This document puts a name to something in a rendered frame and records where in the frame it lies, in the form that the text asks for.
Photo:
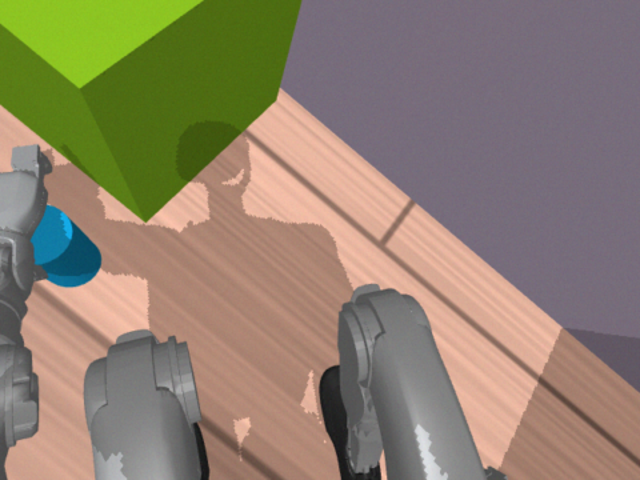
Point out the left robot hand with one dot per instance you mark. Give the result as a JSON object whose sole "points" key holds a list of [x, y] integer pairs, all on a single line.
{"points": [[23, 197]]}

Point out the right robot foot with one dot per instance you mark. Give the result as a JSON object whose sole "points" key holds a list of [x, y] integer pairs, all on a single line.
{"points": [[335, 419]]}

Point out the can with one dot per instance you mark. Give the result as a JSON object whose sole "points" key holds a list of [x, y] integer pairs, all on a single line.
{"points": [[68, 256]]}

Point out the left robot arm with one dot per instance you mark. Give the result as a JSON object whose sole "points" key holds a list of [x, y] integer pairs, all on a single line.
{"points": [[19, 389]]}

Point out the left robot foot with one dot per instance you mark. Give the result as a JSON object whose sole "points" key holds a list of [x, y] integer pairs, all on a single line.
{"points": [[202, 453]]}

